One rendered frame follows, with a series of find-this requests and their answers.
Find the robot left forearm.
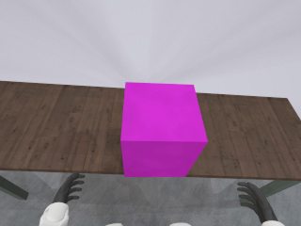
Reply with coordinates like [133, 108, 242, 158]
[39, 202, 69, 226]

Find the table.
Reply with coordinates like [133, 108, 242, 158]
[0, 80, 301, 206]

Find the carton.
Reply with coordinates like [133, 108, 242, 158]
[120, 82, 208, 177]

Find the robot left hand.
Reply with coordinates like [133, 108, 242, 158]
[52, 171, 86, 203]

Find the robot right hand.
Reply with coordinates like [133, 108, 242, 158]
[237, 182, 278, 224]

